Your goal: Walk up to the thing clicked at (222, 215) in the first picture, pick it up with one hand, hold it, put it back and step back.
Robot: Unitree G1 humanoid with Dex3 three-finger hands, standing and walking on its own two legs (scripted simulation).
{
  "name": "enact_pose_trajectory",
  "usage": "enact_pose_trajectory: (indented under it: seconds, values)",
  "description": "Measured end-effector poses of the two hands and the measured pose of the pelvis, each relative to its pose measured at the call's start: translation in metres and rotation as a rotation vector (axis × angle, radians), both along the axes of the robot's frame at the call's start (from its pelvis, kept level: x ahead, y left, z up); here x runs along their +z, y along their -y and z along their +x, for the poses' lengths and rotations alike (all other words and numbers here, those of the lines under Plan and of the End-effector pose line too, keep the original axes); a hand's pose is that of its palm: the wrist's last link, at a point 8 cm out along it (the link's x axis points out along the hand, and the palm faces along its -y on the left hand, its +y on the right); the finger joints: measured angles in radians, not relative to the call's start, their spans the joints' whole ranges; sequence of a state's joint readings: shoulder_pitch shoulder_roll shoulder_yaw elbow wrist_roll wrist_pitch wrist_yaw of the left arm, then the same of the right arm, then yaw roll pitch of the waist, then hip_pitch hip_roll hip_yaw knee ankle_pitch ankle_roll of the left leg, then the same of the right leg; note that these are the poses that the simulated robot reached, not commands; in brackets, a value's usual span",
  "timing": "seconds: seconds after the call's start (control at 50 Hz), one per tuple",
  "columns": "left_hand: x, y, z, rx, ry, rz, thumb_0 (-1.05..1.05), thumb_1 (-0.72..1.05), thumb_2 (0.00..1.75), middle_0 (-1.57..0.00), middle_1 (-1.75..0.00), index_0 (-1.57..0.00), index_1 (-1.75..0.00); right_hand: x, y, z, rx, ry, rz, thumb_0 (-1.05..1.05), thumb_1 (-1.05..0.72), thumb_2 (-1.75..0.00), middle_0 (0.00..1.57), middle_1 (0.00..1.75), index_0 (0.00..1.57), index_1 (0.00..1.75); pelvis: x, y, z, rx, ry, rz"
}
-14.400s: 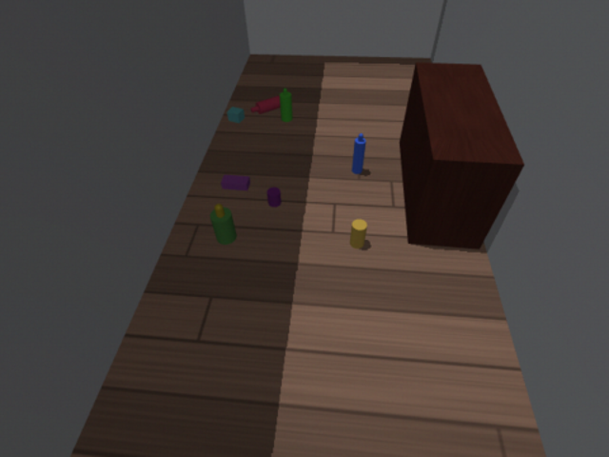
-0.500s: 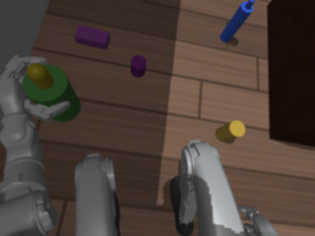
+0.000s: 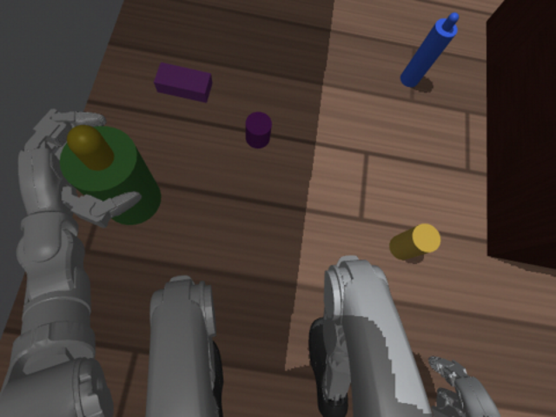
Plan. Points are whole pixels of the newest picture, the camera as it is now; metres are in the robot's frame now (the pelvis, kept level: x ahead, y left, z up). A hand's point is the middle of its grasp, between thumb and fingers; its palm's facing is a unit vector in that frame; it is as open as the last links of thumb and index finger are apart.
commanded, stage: lift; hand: left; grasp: from the side
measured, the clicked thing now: (111, 172) +0.46 +0.21 -0.05
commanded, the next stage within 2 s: hold in 1.80 s
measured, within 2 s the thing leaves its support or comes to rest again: neither
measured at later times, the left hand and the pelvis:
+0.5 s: hand (28, 143) +0.42 +0.21 +0.12, palm faces +0.14 -0.99 -0.10, open 11.9 cm; pelvis +0.02 +0.01 +0.13, yaw +1 degrees
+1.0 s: hand out of the picture +0.39 +0.20 +0.26, palm faces +0.14 -0.99 -0.07, open 11.9 cm; pelvis +0.04 +0.01 +0.25, yaw +2 degrees
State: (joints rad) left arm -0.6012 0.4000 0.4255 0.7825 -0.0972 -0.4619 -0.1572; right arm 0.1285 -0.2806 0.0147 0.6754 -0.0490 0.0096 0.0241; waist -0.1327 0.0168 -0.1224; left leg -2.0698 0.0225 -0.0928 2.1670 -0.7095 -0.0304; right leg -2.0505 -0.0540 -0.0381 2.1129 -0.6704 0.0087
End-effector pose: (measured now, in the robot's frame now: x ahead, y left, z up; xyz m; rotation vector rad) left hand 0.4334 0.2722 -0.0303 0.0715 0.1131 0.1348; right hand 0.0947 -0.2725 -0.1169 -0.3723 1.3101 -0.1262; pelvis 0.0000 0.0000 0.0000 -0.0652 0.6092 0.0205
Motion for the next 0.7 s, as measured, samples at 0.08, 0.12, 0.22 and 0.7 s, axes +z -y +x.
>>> enact_pose_trajectory:
  seconds: [0.08, 0.12, 0.22, 0.7]
  values:
    - [0.02, 0.001, -0.005, -0.007, -0.002, 0.009, -0.05, -0.61, 1.03, -0.59, -0.98, -0.62, -1.01, 0.014, -0.002, 0.008, -0.009, 0.032, 0.004, 0.01, -0.96, -0.91, 0.21, 0.3, 0.2, 0.3, 0.015, 0.0, 0.002, 0.001, -0.002, 0.003]
    - [0.03, 0.001, -0.007, -0.009, -0.002, 0.01, -0.05, -0.61, 1.03, -0.59, -0.98, -0.62, -1.01, 0.023, -0.003, 0.013, -0.014, 0.051, 0.005, 0.01, -0.96, -0.91, 0.21, 0.3, 0.2, 0.3, 0.023, 0.0, 0.002, 0.0, -0.002, 0.002]
    - [0.057, 0.002, -0.015, 0.006, -0.008, 0.001, -0.05, -0.61, 1.03, -0.59, -0.98, -0.62, -1.01, 0.047, -0.007, 0.026, -0.021, 0.094, 0.015, 0.01, -0.96, -0.91, 0.21, 0.3, 0.2, 0.3, 0.047, -0.002, 0.006, 0.003, -0.002, 0.003]
    - [0.236, 0.012, -0.053, 0.028, -0.009, 0.004, -0.05, -0.61, 1.03, -0.59, -0.97, -0.62, -1.0, 0.205, -0.038, 0.079, -0.024, 0.28, 0.053, 0.01, -0.93, -0.9, 0.21, 0.3, 0.2, 0.3, 0.195, -0.008, 0.038, 0.02, 0.165, 0.005]
